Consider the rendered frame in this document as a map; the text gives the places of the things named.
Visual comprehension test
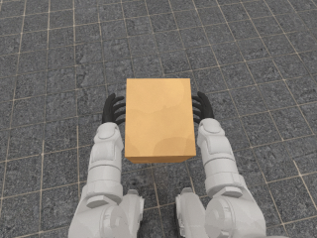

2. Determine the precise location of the left robot forearm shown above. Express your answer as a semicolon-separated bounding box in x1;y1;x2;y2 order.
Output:
67;122;124;238

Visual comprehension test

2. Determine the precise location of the right robot forearm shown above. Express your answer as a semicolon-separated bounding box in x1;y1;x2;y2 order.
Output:
196;118;257;204

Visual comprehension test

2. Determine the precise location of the right robot hand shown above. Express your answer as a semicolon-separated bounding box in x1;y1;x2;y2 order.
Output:
191;91;215;124

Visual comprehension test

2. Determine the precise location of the left robot hand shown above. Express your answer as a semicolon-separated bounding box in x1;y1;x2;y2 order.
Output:
101;93;126;126

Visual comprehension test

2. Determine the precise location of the carton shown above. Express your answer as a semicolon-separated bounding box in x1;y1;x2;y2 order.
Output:
124;78;196;164

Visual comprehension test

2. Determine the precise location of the robot right thigh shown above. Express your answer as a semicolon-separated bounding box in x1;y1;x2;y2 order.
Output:
175;192;209;238

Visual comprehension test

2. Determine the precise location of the robot left upper arm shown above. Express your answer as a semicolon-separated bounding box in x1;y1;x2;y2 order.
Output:
68;203;131;238

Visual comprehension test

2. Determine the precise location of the robot thigh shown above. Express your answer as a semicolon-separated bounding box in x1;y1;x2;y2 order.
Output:
175;192;209;238
119;193;145;238

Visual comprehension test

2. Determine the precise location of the robot left thigh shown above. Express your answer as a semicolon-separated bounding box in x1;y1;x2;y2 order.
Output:
119;193;145;238

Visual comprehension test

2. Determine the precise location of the robot right upper arm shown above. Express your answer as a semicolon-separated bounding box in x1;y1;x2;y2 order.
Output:
204;195;289;238

